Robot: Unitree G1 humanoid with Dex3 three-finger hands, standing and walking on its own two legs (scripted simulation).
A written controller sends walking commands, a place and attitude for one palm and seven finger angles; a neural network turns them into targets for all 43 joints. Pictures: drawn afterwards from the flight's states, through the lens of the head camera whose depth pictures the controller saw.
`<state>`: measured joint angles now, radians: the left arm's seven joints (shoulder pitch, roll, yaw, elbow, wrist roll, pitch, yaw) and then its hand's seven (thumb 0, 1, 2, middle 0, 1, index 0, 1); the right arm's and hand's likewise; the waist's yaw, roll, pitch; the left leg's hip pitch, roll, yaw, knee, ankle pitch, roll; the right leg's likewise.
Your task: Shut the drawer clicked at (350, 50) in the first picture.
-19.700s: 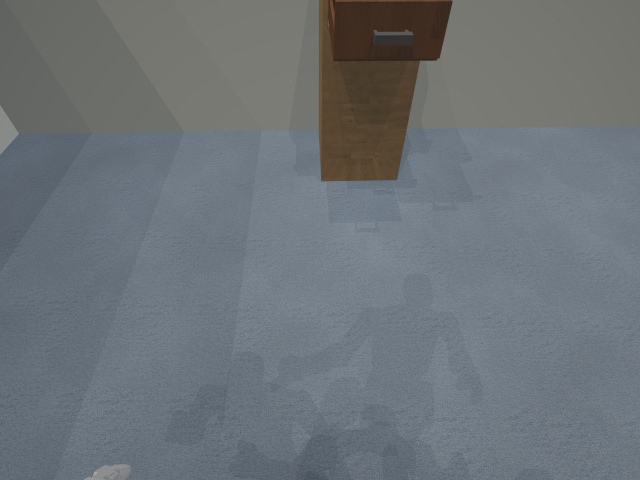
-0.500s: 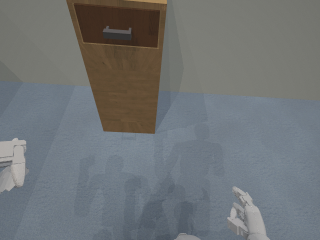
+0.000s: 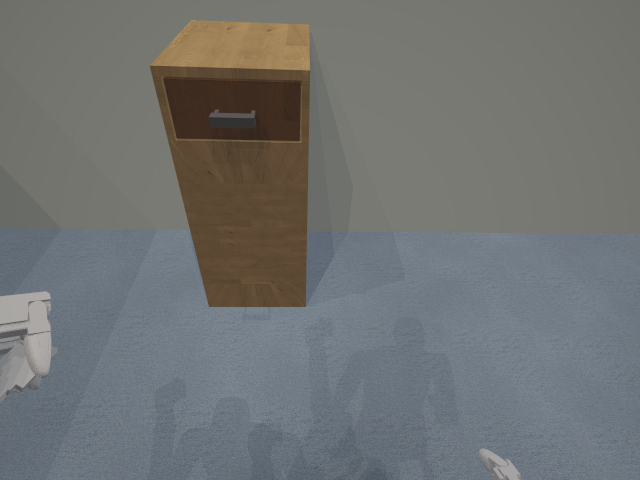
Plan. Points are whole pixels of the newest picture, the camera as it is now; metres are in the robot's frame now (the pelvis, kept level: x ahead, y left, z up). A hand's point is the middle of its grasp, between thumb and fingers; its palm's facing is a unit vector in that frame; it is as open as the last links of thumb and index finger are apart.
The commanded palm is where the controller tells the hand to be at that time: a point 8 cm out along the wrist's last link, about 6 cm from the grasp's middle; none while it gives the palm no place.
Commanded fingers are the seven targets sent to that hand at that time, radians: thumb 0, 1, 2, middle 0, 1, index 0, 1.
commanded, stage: stop stepping back and stand still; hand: left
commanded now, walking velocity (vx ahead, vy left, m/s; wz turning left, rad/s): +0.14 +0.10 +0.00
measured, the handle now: (233, 116) +0.95 +0.22 +0.05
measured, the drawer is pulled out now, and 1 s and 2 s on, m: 0.00 0.00 0.00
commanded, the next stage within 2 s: let the arm hang, fingers relaxed in 0.40 s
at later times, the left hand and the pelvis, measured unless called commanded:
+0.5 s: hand (20, 376) +0.17 +0.26 +0.17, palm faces +0.42 -0.79 -0.45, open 3.2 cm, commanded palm none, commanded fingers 0.00 0.90 0.90 -1.36 -1.56 -1.36 -1.56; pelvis -0.01 +0.01 +0.00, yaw +1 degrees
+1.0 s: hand out of the picture -0.05 +0.21 -0.15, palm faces +0.10 -0.96 -0.26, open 4.4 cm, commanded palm none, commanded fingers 0.00 0.90 0.90 -0.36 -0.47 -0.36 -0.47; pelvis -0.02 +0.01 +0.01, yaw +5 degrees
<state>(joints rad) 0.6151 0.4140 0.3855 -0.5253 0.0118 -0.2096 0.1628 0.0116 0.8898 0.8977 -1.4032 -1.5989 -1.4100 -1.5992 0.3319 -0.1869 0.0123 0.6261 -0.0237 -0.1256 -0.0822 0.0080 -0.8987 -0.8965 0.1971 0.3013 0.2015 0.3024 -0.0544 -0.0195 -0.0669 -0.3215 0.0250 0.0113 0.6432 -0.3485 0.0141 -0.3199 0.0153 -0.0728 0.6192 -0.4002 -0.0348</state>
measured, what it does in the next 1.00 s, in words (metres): stands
